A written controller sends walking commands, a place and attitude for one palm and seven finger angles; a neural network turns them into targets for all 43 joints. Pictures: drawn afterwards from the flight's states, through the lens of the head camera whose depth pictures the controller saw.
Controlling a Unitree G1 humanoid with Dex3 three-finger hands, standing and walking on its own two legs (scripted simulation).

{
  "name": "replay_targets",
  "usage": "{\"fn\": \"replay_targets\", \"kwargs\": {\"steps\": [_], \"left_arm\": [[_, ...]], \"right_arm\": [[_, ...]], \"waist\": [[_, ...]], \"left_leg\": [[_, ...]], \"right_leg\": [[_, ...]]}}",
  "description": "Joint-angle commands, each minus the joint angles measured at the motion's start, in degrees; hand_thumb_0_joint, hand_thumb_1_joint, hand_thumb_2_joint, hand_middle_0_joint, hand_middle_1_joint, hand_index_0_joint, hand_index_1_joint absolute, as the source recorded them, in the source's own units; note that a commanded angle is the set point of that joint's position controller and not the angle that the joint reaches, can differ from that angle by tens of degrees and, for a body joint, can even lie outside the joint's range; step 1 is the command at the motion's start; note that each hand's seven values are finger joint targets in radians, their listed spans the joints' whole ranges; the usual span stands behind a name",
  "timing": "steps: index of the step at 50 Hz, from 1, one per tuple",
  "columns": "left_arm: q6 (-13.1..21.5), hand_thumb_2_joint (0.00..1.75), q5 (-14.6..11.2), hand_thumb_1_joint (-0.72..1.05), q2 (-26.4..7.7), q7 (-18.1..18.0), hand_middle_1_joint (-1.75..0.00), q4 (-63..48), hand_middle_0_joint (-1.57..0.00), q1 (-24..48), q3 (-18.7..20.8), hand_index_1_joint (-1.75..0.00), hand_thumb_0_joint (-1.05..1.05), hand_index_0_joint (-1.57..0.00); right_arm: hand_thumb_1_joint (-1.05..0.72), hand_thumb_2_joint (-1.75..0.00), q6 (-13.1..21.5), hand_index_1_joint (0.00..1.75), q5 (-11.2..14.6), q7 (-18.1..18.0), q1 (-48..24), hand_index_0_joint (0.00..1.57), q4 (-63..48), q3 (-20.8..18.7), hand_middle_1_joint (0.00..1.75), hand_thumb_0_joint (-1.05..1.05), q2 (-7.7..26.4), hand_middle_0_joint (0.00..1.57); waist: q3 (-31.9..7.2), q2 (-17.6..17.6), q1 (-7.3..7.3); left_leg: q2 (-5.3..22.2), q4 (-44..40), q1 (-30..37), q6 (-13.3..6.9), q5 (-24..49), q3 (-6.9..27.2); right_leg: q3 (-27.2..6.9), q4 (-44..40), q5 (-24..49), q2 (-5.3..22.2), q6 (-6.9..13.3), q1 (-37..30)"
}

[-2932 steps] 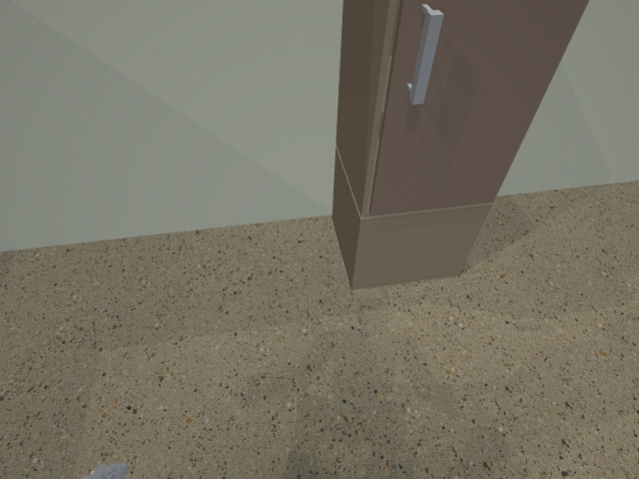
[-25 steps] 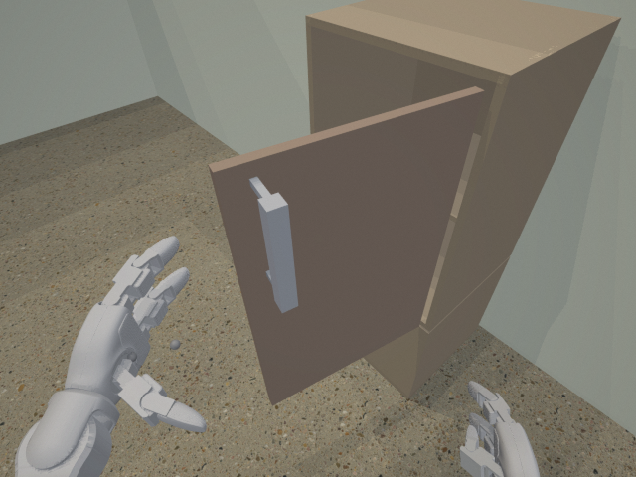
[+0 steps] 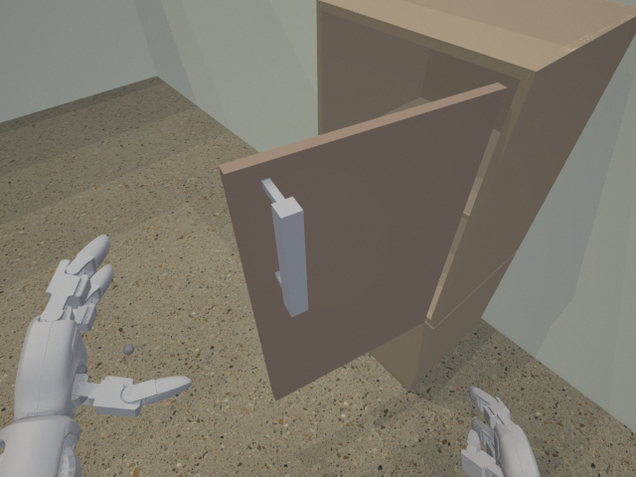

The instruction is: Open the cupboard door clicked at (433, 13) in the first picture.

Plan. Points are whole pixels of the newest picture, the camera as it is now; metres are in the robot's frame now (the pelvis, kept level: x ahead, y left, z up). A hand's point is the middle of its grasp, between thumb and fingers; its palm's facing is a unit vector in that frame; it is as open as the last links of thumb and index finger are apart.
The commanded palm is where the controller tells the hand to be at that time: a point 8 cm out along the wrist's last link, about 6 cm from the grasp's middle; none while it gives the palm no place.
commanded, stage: draw the hand back to the body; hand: left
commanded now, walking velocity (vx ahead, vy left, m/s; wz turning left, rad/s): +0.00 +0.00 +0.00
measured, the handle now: (283, 251) +0.33 +0.09 +0.14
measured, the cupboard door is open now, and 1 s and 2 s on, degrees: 78 78 78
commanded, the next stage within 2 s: step back with the hand held close in 0.84 s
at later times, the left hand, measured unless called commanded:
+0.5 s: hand (90, 316) +0.21 +0.26 +0.15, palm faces +0.44 -0.80 -0.39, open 8.7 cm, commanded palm +0.16 +0.30 +0.17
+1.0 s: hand (86, 323) +0.20 +0.26 +0.16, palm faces +0.45 -0.81 -0.38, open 7.5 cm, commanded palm +0.15 +0.29 +0.18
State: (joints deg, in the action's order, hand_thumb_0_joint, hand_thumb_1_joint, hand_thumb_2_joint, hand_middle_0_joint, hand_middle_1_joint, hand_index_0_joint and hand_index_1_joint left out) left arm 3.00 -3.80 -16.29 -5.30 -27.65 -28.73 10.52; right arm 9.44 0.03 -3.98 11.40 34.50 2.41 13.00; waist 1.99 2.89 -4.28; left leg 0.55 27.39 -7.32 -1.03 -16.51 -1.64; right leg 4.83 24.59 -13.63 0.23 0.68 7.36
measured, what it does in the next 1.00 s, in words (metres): stands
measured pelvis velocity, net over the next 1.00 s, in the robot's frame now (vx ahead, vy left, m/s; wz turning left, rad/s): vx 0.01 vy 0.00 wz -0.02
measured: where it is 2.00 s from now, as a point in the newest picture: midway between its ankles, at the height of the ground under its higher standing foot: outside the picture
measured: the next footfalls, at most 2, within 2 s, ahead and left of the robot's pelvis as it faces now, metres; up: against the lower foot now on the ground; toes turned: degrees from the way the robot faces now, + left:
none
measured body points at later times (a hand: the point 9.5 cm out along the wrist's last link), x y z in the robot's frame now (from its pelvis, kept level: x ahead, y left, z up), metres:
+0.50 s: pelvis +0.02 +0.00 +0.00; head +0.01 -0.02 +0.45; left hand +0.18 +0.30 +0.18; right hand +0.21 -0.22 -0.08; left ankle -0.01 +0.10 -0.74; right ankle +0.00 -0.11 -0.74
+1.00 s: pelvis +0.01 +0.00 +0.00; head +0.00 -0.02 +0.45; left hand +0.17 +0.30 +0.18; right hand +0.19 -0.22 -0.08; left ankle -0.01 +0.10 -0.74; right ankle +0.00 -0.11 -0.74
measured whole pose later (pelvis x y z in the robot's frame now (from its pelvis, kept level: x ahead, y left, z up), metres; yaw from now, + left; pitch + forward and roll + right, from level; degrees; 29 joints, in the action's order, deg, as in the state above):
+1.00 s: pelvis +0.01 +0.00 +0.00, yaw -1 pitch -4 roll -1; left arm 5.5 -3.9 -18.9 -6.9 -22.2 -26.2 19.0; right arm 4.6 0.3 -3.7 10.4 36.6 0.8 12.6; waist 2.3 3.6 -4.2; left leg 1.1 23.6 -4.1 -0.8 -15.4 -2.6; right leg 3.9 20.6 -12.1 -0.5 0.8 4.4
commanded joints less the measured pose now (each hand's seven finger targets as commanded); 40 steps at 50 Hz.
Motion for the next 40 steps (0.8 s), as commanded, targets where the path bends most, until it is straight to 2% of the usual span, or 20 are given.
{"fn": "replay_targets", "kwargs": {"steps": [1, 3, 4, 7, 8, 11, 13, 15, 16, 18, 21, 23, 24, 26, 28, 29, 33, 35, 38, 40], "left_arm": [[5.69, 0.57, 1.50, 0.13, -8.44, -2.45, -0.30, -12.49, -0.17, 6.56, 5.51, -0.30, 0.00, -0.17], [5.73, 0.60, 1.50, 0.20, -10.11, -2.87, -0.30, -10.64, -0.18, 6.09, 7.48, -0.30, 0.00, -0.18], [5.78, 0.62, 1.33, 0.23, -9.45, -2.79, -0.30, -10.22, -0.18, 5.64, 7.55, -0.30, 0.00, -0.18], [6.07, 0.66, 1.22, 0.34, -9.68, -2.68, -0.30, -9.94, -0.18, 5.14, 8.56, -0.30, 0.00, -0.18], [6.19, 0.68, 1.32, 0.37, -10.76, -2.80, -0.30, -9.90, -0.18, 5.33, 9.52, -0.30, 0.00, -0.18], [6.08, 0.72, 1.05, 0.48, -10.58, -2.72, -0.30, -9.09, -0.19, 3.77, 10.52, -0.30, 0.00, -0.19], [5.94, 0.75, 1.02, 0.55, -11.88, -2.77, -0.30, -8.13, -0.19, 4.01, 11.85, -0.30, 0.00, -0.19], [5.87, 0.78, 0.76, 0.62, -11.53, -2.67, -0.30, -8.07, -0.19, 4.32, 12.21, -0.30, 0.00, -0.19], [5.96, 0.80, 0.61, 0.65, -12.06, -2.73, -0.30, -8.15, -0.19, 4.68, 12.93, -0.30, 0.00, -0.19], [5.81, 0.82, 0.64, 0.73, -13.43, -2.83, -0.30, -7.39, -0.19, 4.95, 14.36, -0.30, 0.00, -0.19], [5.91, 0.87, 0.45, 0.83, -12.67, -2.83, -0.30, -7.22, -0.20, 6.22, 14.34, -0.30, 0.00, -0.20], [5.88, 0.90, 0.36, 0.90, -14.44, -3.07, -0.30, -6.27, -0.20, 6.62, 16.12, -0.30, 0.00, -0.20], [5.99, 0.90, 0.38, 0.90, -12.77, -2.87, -0.30, -7.03, -0.20, 6.82, 14.55, -0.30, 0.00, -0.20], [5.79, 0.90, 0.35, 0.90, -11.98, -2.68, -0.30, -6.99, -0.20, 6.71, 13.47, -0.30, 0.00, -0.20], [5.76, 0.90, 0.47, 0.90, -13.30, -2.89, -0.30, -6.37, -0.20, 6.83, 14.39, -0.30, 0.00, -0.20], [5.78, 0.90, 0.42, 0.90, -12.39, -2.76, -0.30, -6.94, -0.20, 7.03, 13.64, -0.30, 0.00, -0.20], [5.78, 0.90, 0.45, 0.90, -13.81, -2.92, -0.30, -6.68, -0.20, 7.25, 14.86, -0.30, 0.00, -0.20], [5.98, 0.90, 0.40, 0.90, -13.12, -2.92, -0.30, -7.16, -0.20, 7.01, 14.66, -0.30, 0.00, -0.20], [5.91, 0.90, 0.44, 0.90, -14.14, -3.00, -0.30, -6.96, -0.20, 7.08, 15.36, -0.30, 0.00, -0.20], [6.06, 0.90, 0.43, 0.90, -13.07, -2.90, -0.30, -7.23, -0.20, 6.86, 14.62, -0.30, 0.00, -0.20]], "right_arm": [[-0.90, -0.90, 2.08, 0.30, -0.26, -0.38, -7.23, 0.20, -8.53, -2.53, 0.30, 0.00, 5.68, 0.20], [-0.90, -0.90, 1.61, 0.30, -0.35, -0.46, -7.51, 0.20, -7.98, -2.67, 0.30, 0.00, 5.87, 0.20], [-0.90, -0.90, 1.25, 0.30, -0.34, -0.49, -7.58, 0.20, -7.99, -2.71, 0.30, 0.00, 5.57, 0.20], [-0.90, -0.90, 0.39, 0.30, -0.27, -0.28, -7.80, 0.20, -7.96, -2.89, 0.30, 0.00, 5.62, 0.20], [-0.90, -0.90, 0.31, 0.30, -0.23, -0.30, -7.91, 0.20, -7.74, -3.00, 0.30, 0.00, 5.85, 0.20], [-0.90, -0.90, -0.46, 0.30, -0.17, -0.17, -7.55, 0.20, -7.77, -3.25, 0.30, 0.00, 5.54, 0.20], [-0.90, -0.90, -0.83, 0.30, -0.14, -0.18, -7.98, 0.20, -7.53, -3.32, 0.30, 0.00, 5.76, 0.20], [-0.90, -0.90, -1.24, 0.30, -0.10, -0.20, -7.69, 0.20, -7.74, -3.42, 0.30, 0.00, 5.61, 0.20], [-0.90, -0.90, -1.40, 0.30, -0.12, -0.25, -7.59, 0.20, -7.73, -3.50, 0.30, 0.00, 5.62, 0.20], [-0.90, -0.90, -1.72, 0.30, -0.04, -0.35, -7.81, 0.20, -7.46, -3.66, 0.30, 0.00, 5.88, 0.20], [-0.90, -0.90, -1.96, 0.30, 0.09, -0.26, -7.66, 0.20, -7.44, -3.65, 0.30, 0.00, 5.65, 0.20], [-0.90, -0.90, -1.95, 0.30, 0.01, -0.44, -7.74, 0.20, -7.12, -3.82, 0.30, 0.00, 5.89, 0.20], [-0.90, -0.90, -1.91, 0.30, -0.01, -0.34, -7.69, 0.20, -7.25, -3.78, 0.30, 0.00, 5.74, 0.20], [-0.90, -0.90, -1.92, 0.30, 0.04, -0.19, -7.66, 0.20, -7.28, -3.84, 0.30, 0.00, 5.91, 0.20], [-0.90, -0.90, -1.77, 0.30, -0.10, -0.19, -7.74, 0.20, -7.00, -3.97, 0.30, 0.00, 6.14, 0.20], [-0.90, -0.90, -1.86, 0.30, -0.07, -0.16, -7.83, 0.20, -7.17, -3.94, 0.30, 0.00, 6.06, 0.20], [-0.90, -0.90, -1.95, 0.30, -0.01, -0.27, -8.11, 0.20, -7.16, -3.97, 0.30, 0.00, 6.07, 0.20], [-0.90, -0.90, -1.81, 0.30, -0.08, -0.27, -8.00, 0.20, -7.22, -3.81, 0.30, 0.00, 5.74, 0.20], [-0.90, -0.90, -1.68, 0.30, -0.08, -0.26, -8.04, 0.20, -7.12, -3.86, 0.30, 0.00, 5.87, 0.20], [-0.90, -0.90, -1.57, 0.30, -0.07, -0.17, -8.04, 0.20, -7.16, -3.81, 0.30, 0.00, 5.62, 0.20]], "waist": [[-5.62, 1.50, 1.03], [-5.27, -0.25, 0.77], [-5.00, -0.71, 0.75], [-5.48, -0.21, 0.48], [-5.58, 1.23, 0.36], [-6.35, -0.26, 0.24], [-5.13, -0.07, 0.07], [-5.47, 0.18, 0.17], [-6.15, -1.11, 0.16], [-5.84, -0.12, 0.01], [-5.31, 1.21, 0.29], [-5.43, 0.75, 0.06], [-6.05, 0.71, 0.35], [-5.81, 1.03, 0.50], [-5.70, 0.23, 0.36], [-5.85, 0.49, 0.44], [-5.27, 0.07, 0.22], [-5.76, 1.86, 0.23], [-5.32, 1.59, 0.09], [-5.43, 2.13, 0.27]], "left_leg": [[0.71, -6.02, 0.76, 0.04, 12.41, 2.37], [0.80, -6.14, 0.69, 0.07, 13.48, 2.46], [0.88, -6.21, 0.99, 0.01, 14.30, 2.22], [0.98, -6.37, 1.46, 0.20, 16.56, 2.21], [0.99, -6.31, 1.52, 0.35, 17.35, 2.26], [1.25, -6.05, 2.53, 0.38, 20.49, 1.90], [1.34, -6.02, 1.97, 0.44, 20.92, 1.95], [1.33, -6.06, 2.44, 0.37, 21.47, 1.71], [1.33, -5.96, 2.76, 0.31, 21.86, 1.68], [1.32, -5.76, 2.78, 0.32, 21.65, 1.42], [1.26, -6.22, 2.90, 0.36, 20.84, 1.41], [1.24, -6.10, 2.96, 0.29, 20.65, 1.19], [1.16, -6.14, 3.43, 0.21, 21.36, 1.20], [1.22, -6.10, 3.66, 0.13, 21.77, 1.20], [1.07, -5.97, 3.51, 0.10, 20.94, 1.11], [1.09, -6.21, 3.52, 0.07, 20.65, 1.16], [0.98, -6.34, 3.06, 0.15, 19.32, 1.17], [0.91, -6.42, 3.25, 0.13, 19.46, 1.12], [0.92, -6.36, 3.03, 0.26, 18.89, 1.05], [0.96, -6.73, 3.14, 0.34, 18.52, 1.17]], "right_leg": [[-2.88, -3.99, 7.73, 0.53, 1.05, -2.84], [-2.87, -4.22, 8.92, 0.53, 1.11, -3.75], [-2.95, -4.29, 9.82, 0.58, 0.99, -3.68], [-2.85, -4.06, 11.20, 0.43, 0.97, -4.46], [-3.01, -3.98, 11.82, 0.51, 1.11, -4.96], [-2.92, -3.78, 14.05, 0.40, 0.84, -5.18], [-3.09, -4.09, 14.50, 0.37, 0.94, -5.18], [-3.20, -4.04, 14.97, 0.43, 0.81, -5.02], [-3.09, -4.01, 15.57, 0.45, 0.73, -5.34], [-3.45, -4.36, 15.78, 0.39, 0.85, -5.35], [-3.38, -4.73, 14.55, 0.39, 0.78, -4.81], [-3.42, -4.92, 15.17, 0.45, 0.81, -5.22], [-3.40, -4.81, 15.64, 0.51, 0.71, -5.30], [-3.34, -4.96, 15.47, 0.47, 0.55, -4.82], [-3.50, -5.20, 15.78, 0.51, 0.65, -5.11], [-3.59, -5.26, 15.34, 0.49, 0.61, -5.09], [-3.56, -5.54, 14.50, 0.37, 0.72, -5.25], [-3.59, -5.47, 14.47, 0.51, 0.72, -5.31], [-3.65, -5.70, 14.28, 0.38, 0.81, -5.31], [-3.53, -5.71, 13.44, 0.35, 0.73, -5.15]]}}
